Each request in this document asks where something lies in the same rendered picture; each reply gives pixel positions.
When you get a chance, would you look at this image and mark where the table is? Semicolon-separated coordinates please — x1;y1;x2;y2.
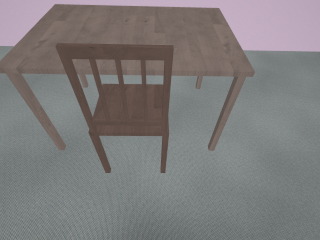
0;4;255;151

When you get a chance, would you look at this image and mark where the chair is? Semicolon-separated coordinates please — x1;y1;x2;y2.
55;43;174;173

